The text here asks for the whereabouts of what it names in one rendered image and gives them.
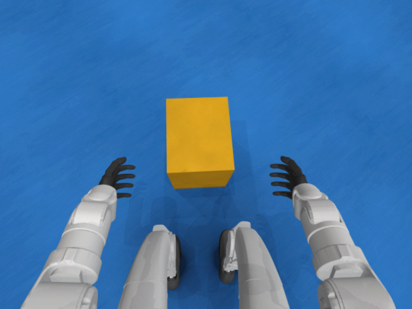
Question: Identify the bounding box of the robot left foot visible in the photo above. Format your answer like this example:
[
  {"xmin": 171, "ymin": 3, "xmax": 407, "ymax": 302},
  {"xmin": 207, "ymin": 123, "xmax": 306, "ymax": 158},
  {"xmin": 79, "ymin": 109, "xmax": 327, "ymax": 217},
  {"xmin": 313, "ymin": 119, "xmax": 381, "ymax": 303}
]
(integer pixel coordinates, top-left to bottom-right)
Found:
[{"xmin": 167, "ymin": 235, "xmax": 182, "ymax": 290}]

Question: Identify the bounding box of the carton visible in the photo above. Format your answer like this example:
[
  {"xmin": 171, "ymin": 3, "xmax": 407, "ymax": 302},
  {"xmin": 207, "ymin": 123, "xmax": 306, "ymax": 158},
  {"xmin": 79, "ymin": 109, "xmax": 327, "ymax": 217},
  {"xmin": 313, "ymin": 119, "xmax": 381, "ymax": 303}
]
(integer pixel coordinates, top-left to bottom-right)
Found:
[{"xmin": 166, "ymin": 97, "xmax": 235, "ymax": 189}]

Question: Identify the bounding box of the robot left hand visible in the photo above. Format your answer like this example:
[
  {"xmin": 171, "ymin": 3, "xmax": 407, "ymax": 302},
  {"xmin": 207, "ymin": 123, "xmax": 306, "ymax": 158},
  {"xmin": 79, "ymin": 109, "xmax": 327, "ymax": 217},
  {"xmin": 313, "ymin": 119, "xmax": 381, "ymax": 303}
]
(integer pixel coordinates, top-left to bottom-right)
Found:
[{"xmin": 99, "ymin": 157, "xmax": 135, "ymax": 199}]

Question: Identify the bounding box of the left robot forearm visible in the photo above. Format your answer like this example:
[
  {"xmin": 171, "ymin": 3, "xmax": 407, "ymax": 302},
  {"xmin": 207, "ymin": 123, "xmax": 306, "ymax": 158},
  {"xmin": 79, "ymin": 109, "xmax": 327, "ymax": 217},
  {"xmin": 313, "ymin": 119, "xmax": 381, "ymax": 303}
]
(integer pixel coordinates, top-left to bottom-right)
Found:
[{"xmin": 20, "ymin": 185, "xmax": 117, "ymax": 309}]

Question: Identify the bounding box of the left robot upper arm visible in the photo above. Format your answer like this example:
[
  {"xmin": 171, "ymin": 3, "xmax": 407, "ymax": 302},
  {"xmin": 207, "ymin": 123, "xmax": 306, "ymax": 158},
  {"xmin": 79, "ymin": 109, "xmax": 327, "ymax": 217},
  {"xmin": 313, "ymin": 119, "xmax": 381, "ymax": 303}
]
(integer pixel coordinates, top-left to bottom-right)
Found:
[{"xmin": 24, "ymin": 282, "xmax": 98, "ymax": 309}]

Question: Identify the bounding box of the right robot forearm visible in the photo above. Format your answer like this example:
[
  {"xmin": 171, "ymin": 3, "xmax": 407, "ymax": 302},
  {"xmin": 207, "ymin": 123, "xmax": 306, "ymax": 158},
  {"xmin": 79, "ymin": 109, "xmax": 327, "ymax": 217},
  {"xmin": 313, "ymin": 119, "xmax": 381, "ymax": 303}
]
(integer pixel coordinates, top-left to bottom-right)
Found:
[{"xmin": 292, "ymin": 183, "xmax": 396, "ymax": 309}]

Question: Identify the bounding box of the right robot upper arm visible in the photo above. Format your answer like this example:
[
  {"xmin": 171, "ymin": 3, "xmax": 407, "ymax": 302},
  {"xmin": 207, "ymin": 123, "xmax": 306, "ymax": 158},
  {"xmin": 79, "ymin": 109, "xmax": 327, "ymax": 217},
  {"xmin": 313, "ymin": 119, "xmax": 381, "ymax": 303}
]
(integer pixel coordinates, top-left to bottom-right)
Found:
[{"xmin": 317, "ymin": 277, "xmax": 393, "ymax": 309}]

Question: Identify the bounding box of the robot right thigh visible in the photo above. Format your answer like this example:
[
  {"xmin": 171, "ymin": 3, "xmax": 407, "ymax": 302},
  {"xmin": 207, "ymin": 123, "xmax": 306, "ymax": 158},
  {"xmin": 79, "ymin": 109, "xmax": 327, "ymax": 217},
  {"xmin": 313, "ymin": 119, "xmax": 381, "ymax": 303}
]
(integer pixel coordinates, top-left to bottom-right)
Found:
[{"xmin": 227, "ymin": 227, "xmax": 290, "ymax": 309}]

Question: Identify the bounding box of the robot right hand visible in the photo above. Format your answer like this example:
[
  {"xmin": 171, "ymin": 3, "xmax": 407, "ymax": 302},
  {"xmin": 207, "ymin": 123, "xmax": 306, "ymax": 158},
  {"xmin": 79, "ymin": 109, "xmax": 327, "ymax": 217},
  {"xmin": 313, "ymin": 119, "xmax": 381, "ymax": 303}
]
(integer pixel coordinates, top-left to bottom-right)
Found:
[{"xmin": 270, "ymin": 156, "xmax": 308, "ymax": 200}]

